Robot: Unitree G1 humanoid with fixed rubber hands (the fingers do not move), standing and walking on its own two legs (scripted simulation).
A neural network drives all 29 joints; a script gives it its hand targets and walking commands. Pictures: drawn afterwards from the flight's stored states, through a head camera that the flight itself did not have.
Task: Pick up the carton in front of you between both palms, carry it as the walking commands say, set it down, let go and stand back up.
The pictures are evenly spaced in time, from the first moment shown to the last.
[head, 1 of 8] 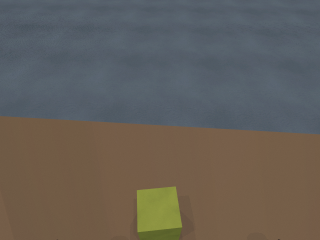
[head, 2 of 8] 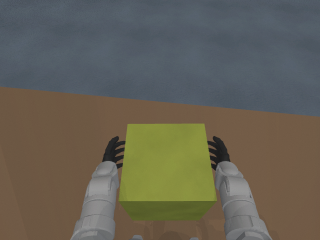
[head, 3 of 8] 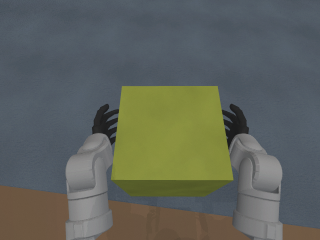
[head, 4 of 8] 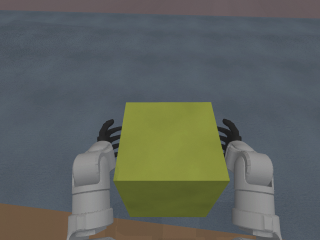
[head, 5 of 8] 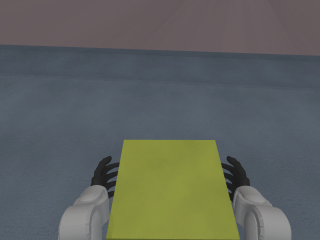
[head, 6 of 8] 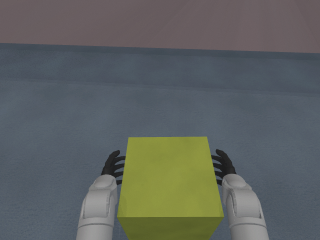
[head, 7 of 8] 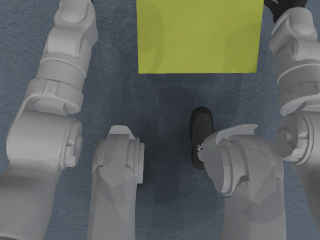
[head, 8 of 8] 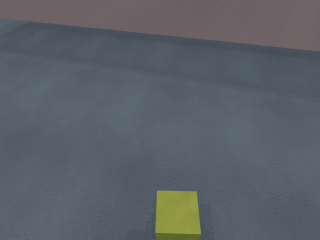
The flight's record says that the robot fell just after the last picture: no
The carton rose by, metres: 0.69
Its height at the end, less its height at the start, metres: -0.10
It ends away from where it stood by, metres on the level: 2.84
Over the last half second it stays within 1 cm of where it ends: yes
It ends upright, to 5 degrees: yes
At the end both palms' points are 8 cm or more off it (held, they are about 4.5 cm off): yes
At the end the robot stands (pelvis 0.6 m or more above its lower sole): yes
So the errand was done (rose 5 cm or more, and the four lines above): yes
